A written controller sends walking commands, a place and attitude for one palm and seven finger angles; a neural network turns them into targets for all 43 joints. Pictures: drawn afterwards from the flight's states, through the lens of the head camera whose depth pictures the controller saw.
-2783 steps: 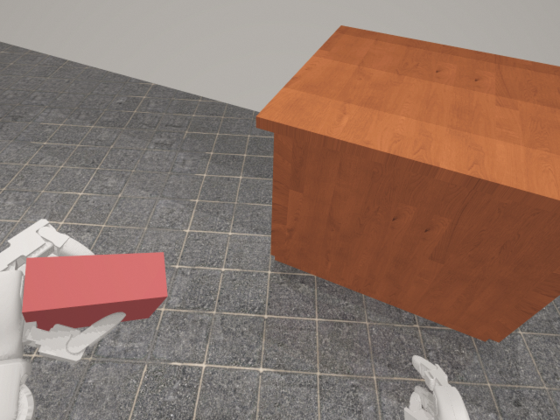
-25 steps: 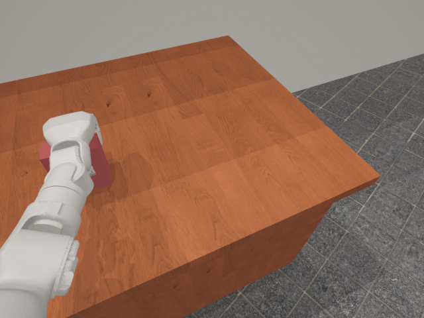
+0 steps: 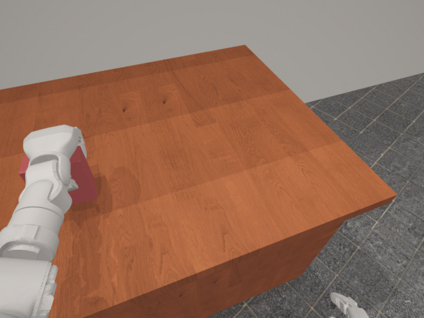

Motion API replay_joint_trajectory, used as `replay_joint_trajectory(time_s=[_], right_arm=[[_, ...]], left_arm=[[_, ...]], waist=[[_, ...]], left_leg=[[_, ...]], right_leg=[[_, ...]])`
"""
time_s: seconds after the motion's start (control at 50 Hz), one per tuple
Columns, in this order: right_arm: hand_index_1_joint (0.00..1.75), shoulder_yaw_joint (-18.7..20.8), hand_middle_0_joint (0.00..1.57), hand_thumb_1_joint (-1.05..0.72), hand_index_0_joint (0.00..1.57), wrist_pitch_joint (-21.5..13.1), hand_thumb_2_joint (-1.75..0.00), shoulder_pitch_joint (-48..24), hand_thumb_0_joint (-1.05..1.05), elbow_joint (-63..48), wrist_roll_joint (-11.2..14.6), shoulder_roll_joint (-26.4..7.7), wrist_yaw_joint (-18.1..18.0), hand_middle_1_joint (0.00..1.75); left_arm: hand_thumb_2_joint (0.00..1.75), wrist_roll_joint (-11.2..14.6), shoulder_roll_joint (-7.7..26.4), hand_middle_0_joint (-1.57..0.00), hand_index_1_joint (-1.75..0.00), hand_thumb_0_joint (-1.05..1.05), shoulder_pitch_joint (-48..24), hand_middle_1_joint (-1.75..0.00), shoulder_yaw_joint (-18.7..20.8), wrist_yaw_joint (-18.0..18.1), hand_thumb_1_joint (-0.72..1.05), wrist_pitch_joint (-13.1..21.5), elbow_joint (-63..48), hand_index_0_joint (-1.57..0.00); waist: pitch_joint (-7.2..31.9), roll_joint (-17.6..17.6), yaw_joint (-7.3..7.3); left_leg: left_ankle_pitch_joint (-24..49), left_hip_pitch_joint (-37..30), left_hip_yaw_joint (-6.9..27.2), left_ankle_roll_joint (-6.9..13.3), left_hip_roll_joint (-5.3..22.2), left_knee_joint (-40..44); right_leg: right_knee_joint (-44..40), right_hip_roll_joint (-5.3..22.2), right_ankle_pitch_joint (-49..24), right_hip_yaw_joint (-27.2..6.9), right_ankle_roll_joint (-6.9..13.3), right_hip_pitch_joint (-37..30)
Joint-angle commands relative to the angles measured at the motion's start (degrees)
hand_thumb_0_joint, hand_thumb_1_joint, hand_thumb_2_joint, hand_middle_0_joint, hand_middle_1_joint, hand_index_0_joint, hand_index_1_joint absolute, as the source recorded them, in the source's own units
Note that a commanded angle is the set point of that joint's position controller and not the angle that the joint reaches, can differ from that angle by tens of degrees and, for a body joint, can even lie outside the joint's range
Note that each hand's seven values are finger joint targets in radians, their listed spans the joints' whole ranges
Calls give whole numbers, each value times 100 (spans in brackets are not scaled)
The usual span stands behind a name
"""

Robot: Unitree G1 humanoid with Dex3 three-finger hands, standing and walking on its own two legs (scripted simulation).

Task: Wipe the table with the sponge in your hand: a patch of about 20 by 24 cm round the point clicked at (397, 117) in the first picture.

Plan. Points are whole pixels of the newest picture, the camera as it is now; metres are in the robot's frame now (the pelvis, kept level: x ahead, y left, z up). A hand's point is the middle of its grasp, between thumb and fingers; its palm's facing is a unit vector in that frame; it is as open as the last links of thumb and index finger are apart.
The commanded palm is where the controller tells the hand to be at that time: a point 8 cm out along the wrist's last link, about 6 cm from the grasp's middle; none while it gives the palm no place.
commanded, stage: wipe back along the first lane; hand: left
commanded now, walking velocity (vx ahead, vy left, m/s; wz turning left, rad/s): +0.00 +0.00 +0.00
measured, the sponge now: (66, 185) +0.36 +0.34 +0.03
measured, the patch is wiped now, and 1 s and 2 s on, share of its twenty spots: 1.00 1.00 1.00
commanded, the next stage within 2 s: lift the sponge slowly off the table in 1.70 s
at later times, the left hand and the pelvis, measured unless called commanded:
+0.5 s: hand (57, 178) +0.34 +0.33 +0.08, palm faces -0.02 -0.04 -1.00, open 9.3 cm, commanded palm +0.31 +0.31 +0.11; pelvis +0.00 +0.01 +0.00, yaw +0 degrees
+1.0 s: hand (58, 194) +0.31 +0.31 +0.08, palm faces +0.01 -0.04 -1.00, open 9.3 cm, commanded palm +0.27 +0.29 +0.11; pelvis +0.00 +0.00 +0.00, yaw +0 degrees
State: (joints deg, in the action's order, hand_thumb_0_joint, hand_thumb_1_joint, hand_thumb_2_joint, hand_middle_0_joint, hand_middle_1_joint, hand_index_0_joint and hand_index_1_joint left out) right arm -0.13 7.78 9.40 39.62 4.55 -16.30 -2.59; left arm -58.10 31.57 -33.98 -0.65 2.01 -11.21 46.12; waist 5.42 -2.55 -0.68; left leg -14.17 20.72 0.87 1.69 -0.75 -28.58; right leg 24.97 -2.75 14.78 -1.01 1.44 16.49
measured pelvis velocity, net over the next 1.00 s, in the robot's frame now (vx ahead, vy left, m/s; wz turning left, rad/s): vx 0.00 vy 0.00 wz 0.01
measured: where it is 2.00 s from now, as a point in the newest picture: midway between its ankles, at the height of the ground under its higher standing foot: outside the picture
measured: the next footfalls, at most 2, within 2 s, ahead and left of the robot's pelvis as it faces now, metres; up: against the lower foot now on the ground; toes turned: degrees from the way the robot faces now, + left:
none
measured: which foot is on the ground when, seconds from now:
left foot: down 0.00-1.00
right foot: down 0.00-1.00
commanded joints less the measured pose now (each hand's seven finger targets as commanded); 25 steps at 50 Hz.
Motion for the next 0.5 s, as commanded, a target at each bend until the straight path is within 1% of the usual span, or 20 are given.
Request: replay_joint_trajectory(time_s=[0.0, 0.02, 0.06, 0.08, 0.1, 0.12, 0.14, 0.16, 0.18, 0.2, 0.22, 0.26, 0.3, 0.32, 0.36, 0.38, 0.4, 0.42, 0.44, 0.48], right_arm=[[30, 263, 20, -90, 20, -165, -90, -271, 0, -616, -28, -839, -83, 30], [30, 271, 20, -90, 20, -172, -90, -287, 0, -625, -44, -848, -78, 30], [30, 276, 20, -90, 20, -160, -90, -237, 0, -606, -38, -857, -74, 30], [30, 280, 20, -90, 20, -169, -90, -255, 0, -651, -38, -829, -67, 30], [30, 289, 20, -90, 20, -169, -90, -250, 0, -644, -33, -841, -48, 30], [30, 305, 20, -90, 20, -192, -90, -303, 0, -693, -46, -825, -35, 30], [30, 340, 20, -90, 20, -187, -90, -260, 0, -711, -48, -829, -15, 30], [30, 335, 20, -90, 20, -179, -90, -307, 0, -744, -39, -813, 6, 30], [30, 342, 20, -90, 20, -177, -90, -346, 0, -765, -38, -804, 20, 30], [30, 346, 20, -90, 20, -174, -90, -361, 0, -787, -28, -810, 33, 30], [30, 347, 20, -90, 20, -176, -90, -461, 0, -799, -25, -833, 35, 30], [30, 350, 20, -90, 20, -166, -90, -504, 0, -838, -4, -807, 60, 30], [30, 331, 20, -90, 20, -167, -90, -579, 0, -851, 1, -808, 61, 30], [30, 320, 20, -90, 20, -176, -90, -659, 0, -834, 9, -831, 57, 30], [30, 275, 20, -90, 20, -157, -90, -679, 0, -821, 27, -814, 55, 30], [30, 268, 20, -90, 20, -158, -90, -710, 0, -833, 29, -803, 57, 30], [30, 251, 20, -90, 20, -155, -90, -744, 0, -818, 33, -807, 58, 30], [30, 217, 20, -90, 20, -162, -90, -807, 0, -835, 22, -812, 50, 30], [30, 220, 20, -90, 20, -147, -90, -764, 0, -812, 27, -797, 54, 30], [30, 186, 20, -90, 20, -156, -90, -830, 0, -864, 34, -756, 53, 30]], left_arm=[[130, -237, 1765, -120, -160, 0, -1785, -160, 411, 61, 10, 105, -840, -120], [130, -235, 1939, -120, -160, 0, -1791, -160, 603, 45, 10, 183, -970, -120], [130, -258, 1976, -120, -160, 0, -1657, -160, 598, 54, 10, 227, -867, -120], [130, -234, 1713, -120, -160, 0, -1460, -160, 429, 34, 10, 236, -872, -120], [130, -228, 1689, -120, -160, 0, -1372, -160, 439, 35, 10, 252, -915, -120], [130, -187, 1553, -120, -160, 0, -1352, -160, 397, 10, 10, 307, -1189, -120], [130, -137, 1495, -120, -160, 0, -997, -160, 407, 37, 10, 306, -1239, -120], [130, -103, 1441, -120, -160, 0, -833, -160, 394, 53, 10, 301, -1363, -120], [130, -63, 1269, -120, -160, 0, -712, -160, 286, 59, 10, 283, -1457, -120], [130, 7, 1238, -120, -160, 0, -447, -160, 349, 76, 10, 237, -1430, -120], [130, 101, 1251, -120, -160, 0, -457, -160, 434, 70, 10, 241, -1659, -120], [130, 188, 989, -120, -160, 0, -215, -160, 246, 125, 10, 103, -1845, -120], [130, 230, 873, -120, -160, 0, -91, -160, 176, 144, 10, -51, -1908, -120], [130, 274, 1038, -120, -160, 0, -31, -160, 379, 152, 10, -100, -1933, -120], [130, 210, 938, -120, -160, 0, -34, -160, 200, 162, 10, -260, -1886, -120], [130, 204, 786, -120, -160, 0, -10, -160, 59, 145, 10, -333, -1869, -120], [130, 165, 884, -120, -160, 0, -5, -160, 111, 146, 10, -391, -1833, -120], [130, 142, 903, -120, -160, 0, -135, -160, 98, 119, 10, -410, -1940, -120], [130, 98, 883, -120, -160, 0, -109, -160, 42, 125, 10, -454, -1866, -120], [130, 83, 623, -120, -160, 0, -30, -160, -173, 88, 10, -511, -1835, -120]], waist=[[1375, -6, 8], [1457, -144, -49], [1482, 0, -26], [1413, -6, -27], [1451, 1, -38], [1627, -135, -79], [1736, -153, -107], [1720, -154, -119], [1716, -75, -113], [1598, 106, -135], [1669, 114, -160], [1559, 149, -147], [1340, 302, -136], [1319, 301, -191], [1088, 305, -141], [1015, 346, -139], [963, 334, -148], [910, 106, -158], [910, 102, -146], [839, 139, -140]], left_leg=[[1913, -987, 51, 189, -37, 52], [2122, -1026, 82, 178, -33, 48], [2069, -973, 51, 180, -47, 12], [2038, -952, 32, 180, -58, 12], [2051, -984, 58, 169, -38, 12], [2325, -1110, 101, 166, -25, 3], [2403, -1212, 75, 176, -11, -70], [2484, -1226, 88, 158, -8, -86], [2484, -1231, 100, 149, -2, -88], [2425, -1155, 105, 154, 1, -81], [2543, -1180, 133, 158, 10, -57], [2412, -1187, 136, 149, 22, -29], [2188, -1100, 152, 150, 18, 39], [2163, -1072, 182, 154, 20, 86], [1903, -984, 184, 139, 2, 138], [1727, -967, 190, 139, 6, 192], [1601, -944, 198, 142, -2, 214], [1559, -941, 236, 136, 2, 268], [1476, -968, 242, 134, 5, 261], [1342, -974, 266, 118, 10, 298]], right_leg=[[-170, 102, -2278, -101, 287, -381], [-133, 104, -2439, -112, 324, -446], [-111, 99, -2441, -104, 291, -485], [-128, 103, -2437, -96, 283, -450], [-121, 94, -2396, -92, 290, -400], [-84, 90, -2542, -98, 325, -440], [-58, 83, -2587, -68, 309, -490], [-46, 81, -2634, -73, 306, -469], [-46, 75, -2624, -67, 299, -456], [-53, 66, -2613, -57, 292, -462], [-45, 74, -2741, -104, 307, -525], [-58, 65, -2512, -25, 268, -450], [-112, 58, -2306, 1, 261, -398], [-126, 58, -2261, -36, 285, -442], [-148, 49, -1978, 18, 275, -345], [-204, 49, -1752, 36, 263, -286], [-232, 44, -1601, 4, 275, -270], [-238, 44, -1491, -10, 313, -233], [-235, 29, -1317, 49, 311, -205], [-265, 21, -1100, 66, 311, -110]])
